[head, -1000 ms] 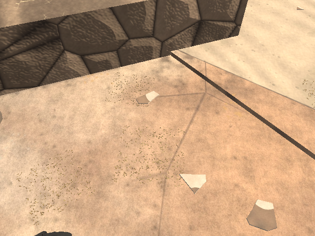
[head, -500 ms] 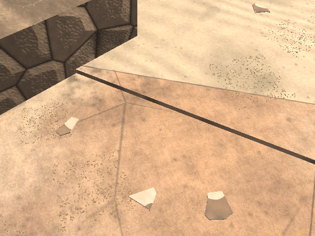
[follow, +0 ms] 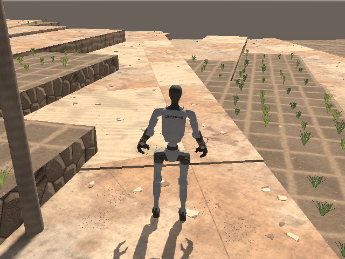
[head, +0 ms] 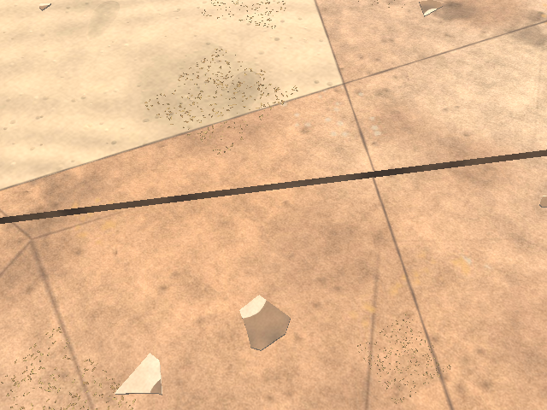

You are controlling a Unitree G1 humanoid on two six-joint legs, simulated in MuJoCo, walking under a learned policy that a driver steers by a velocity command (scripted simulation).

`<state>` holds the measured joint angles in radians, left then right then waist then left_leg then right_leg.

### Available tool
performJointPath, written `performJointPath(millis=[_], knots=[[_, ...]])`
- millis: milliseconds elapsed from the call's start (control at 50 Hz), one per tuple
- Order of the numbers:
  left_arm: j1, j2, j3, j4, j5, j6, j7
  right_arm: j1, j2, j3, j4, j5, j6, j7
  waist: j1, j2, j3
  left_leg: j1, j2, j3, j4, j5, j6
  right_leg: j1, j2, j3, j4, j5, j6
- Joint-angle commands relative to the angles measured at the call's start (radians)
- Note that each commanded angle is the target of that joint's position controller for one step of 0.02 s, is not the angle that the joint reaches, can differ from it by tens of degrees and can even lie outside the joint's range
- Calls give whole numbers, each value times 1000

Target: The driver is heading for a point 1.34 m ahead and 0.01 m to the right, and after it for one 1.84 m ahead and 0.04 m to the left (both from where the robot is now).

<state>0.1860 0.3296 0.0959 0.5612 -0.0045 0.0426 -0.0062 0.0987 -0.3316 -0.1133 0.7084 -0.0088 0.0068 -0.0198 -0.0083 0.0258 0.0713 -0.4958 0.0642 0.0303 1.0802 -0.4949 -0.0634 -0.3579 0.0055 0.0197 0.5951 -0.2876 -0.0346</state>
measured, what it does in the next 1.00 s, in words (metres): steps on the spot, turning right: left foot, then right foot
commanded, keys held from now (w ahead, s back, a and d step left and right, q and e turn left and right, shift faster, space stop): e+shift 0.16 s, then shift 0.84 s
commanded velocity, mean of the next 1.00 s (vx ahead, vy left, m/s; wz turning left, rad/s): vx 0.00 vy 0.00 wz -0.39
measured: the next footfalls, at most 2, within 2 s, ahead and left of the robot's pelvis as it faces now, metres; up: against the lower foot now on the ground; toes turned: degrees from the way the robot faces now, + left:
left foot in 0.34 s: +0.13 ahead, +0.11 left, +0.00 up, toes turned -21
right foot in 0.66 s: +0.00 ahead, -0.12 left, +0.00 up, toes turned -16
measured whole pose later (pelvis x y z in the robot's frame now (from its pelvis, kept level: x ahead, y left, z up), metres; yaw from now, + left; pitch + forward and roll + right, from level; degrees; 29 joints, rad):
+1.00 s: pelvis +0.04 -0.01 +0.00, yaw -20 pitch -1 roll +0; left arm 0.22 0.21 0.02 0.74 0.01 0.00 0.01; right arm 0.19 -0.25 -0.04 0.80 -0.01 0.00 -0.03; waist -0.02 0.00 0.02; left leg -0.23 0.03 -0.03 0.52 -0.26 -0.05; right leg -0.17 0.03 0.07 0.53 -0.34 -0.01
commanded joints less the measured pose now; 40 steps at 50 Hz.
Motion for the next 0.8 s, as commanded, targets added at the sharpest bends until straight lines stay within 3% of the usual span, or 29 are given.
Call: performJointPath(millis=[20, 60, 140, 180, 260, 300, 320, 340, 360, 380, 400, 420, 440, 500, 540, 580, 600, 640, 660, 680, 700, 720, 800], knots=[[-43, 166, 47, -72, -21, -27, 26, -74, -95, -19, -110, -11, -25, -21, 0, -149, -170, -245, -19, -119, 67, 103, 13, 272, -229, 346, -225, 441, -194], [-62, 160, 41, -81, -8, -19, 39, -40, -78, -14, -92, -10, -28, -13, -16, -150, -199, -166, -62, -112, 16, 168, -1, 226, -188, 325, -211, 480, -184], [-44, 182, 50, -70, -17, -11, 50, -62, -36, 7, -89, 3, -29, -3, 2, -153, -202, -93, -121, -134, -214, 205, -19, 201, -146, 381, -181, 391, -167], [-58, 184, 50, -74, -14, -6, 50, -53, -43, 8, -82, 6, -28, 4, 5, -178, -204, -46, -130, -139, -283, 210, -18, 177, -143, 411, -166, 345, -160], [-59, 155, 31, -65, -6, -2, 36, -38, -57, 9, -83, 10, -33, 18, 29, -221, -211, 68, -115, -126, -382, 186, 2, 156, -145, 467, -115, 417, -158], [-83, 139, 20, -64, -12, -1, 33, -5, -56, 7, -81, 10, -41, 25, 5, -220, -197, 165, -103, -108, -533, 268, 31, 135, -123, 485, -85, 387, -138], [-75, 124, 13, -59, -13, -1, 34, 10, -60, 5, -79, 5, -45, 26, -5, -198, -184, 245, -80, -113, -639, 391, 53, 102, -93, 472, -66, 300, -106], [-23, 80, 0, -53, 2, -4, 34, 7, -105, -1, -94, -14, -46, 22, 22, -67, -200, 336, 62, -259, -689, 536, 103, 42, -20, 404, 44, 78, -53], [45, 67, -5, -53, 4, -12, 35, -14, -169, -11, -96, -32, -36, 17, 85, 197, -161, 365, 235, -464, -726, 768, 260, -90, 148, 231, 231, -296, 23], [7, 143, 17, -53, 9, -21, 41, 21, -129, -4, -89, -32, -39, 16, 36, 226, -159, 331, 339, -616, -764, 702, 390, -165, 113, 190, 446, -406, 76], [-18, 189, 35, -37, -5, -21, 43, 19, -107, 2, -95, -19, -39, 11, 20, 142, -139, 317, 303, -553, -758, 606, 380, -184, 89, 193, 568, -346, 91], [-26, 169, 34, -19, -7, -13, 45, -2, -85, 9, -95, -7, -34, 5, 25, 91, -126, 305, 238, -463, -748, 520, 328, -184, 81, 191, 606, -285, 104], [-25, 138, 27, -10, -4, -4, 46, -16, -67, 17, -98, 5, -30, 1, 22, 83, -112, 301, 198, -402, -748, 482, 296, -187, 79, 188, 616, -249, 117], [-28, 43, -7, -1, -8, -4, 37, -16, -36, 33, -85, 2, -15, -9, 19, 115, -117, 314, 109, -258, -747, 487, 258, -120, 59, 109, 444, -184, 132], [-51, 1, -27, -2, -4, -11, 30, 2, -43, 31, -74, 1, -5, -9, -2, 162, -142, 340, 95, -220, -732, 516, 257, -30, 21, 54, 231, -200, 134], [-50, 13, -25, 11, -11, -15, 26, 48, -73, 22, -60, 7, 4, -7, -26, 188, -156, 367, 116, -241, -711, 548, 272, 39, 16, 18, 61, -165, 127], [-22, 20, -21, 29, -13, -16, 25, 52, -77, 23, -57, 15, 8, -7, -14, 179, -159, 362, 118, -242, -691, 557, 267, 91, 20, 4, -51, -77, 117], [19, 32, -19, 58, 1, -19, 22, 91, -57, 33, -39, 28, 1, -4, 3, 134, -151, 293, 100, -228, -667, 544, 209, 235, 14, 20, -265, 131, 70], [22, 80, -14, 46, 13, -19, 28, 111, -43, 40, -38, 13, -13, 2, -13, 46, -168, 228, 76, -195, -624, 473, 146, 312, -72, 114, -241, 261, 33], [-5, 127, -4, 59, 27, -18, 29, 129, 1, 53, -48, -8, -30, 10, -68, -157, -169, 212, -17, -86, -604, 316, 80, 252, -135, 184, -183, 271, -33], [-32, 48, -21, 48, 29, -24, 20, 72, -7, 57, -48, -23, -35, 11, -31, -155, -154, 279, -26, -70, -605, 280, 38, 160, -136, 192, -201, 157, -65], [-34, 10, -33, 53, 34, -31, 15, 41, -16, 54, -45, -22, -36, 13, -19, -127, -131, 296, -29, -69, -605, 312, 25, 136, -113, 179, -211, 84, -49], [8, 23, -35, 86, 24, -56, 17, 55, -20, 51, -27, -5, -24, 2, -12, -116, -79, 307, -23, -76, -593, 388, 39, 100, -77, 151, -201, 124, -7]])
Keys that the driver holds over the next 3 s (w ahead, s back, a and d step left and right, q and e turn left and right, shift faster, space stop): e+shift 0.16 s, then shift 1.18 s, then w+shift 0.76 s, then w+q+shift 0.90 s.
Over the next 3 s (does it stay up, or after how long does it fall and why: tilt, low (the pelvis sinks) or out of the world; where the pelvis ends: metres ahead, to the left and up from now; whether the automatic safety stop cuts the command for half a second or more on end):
stays up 1.18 -0.27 0.02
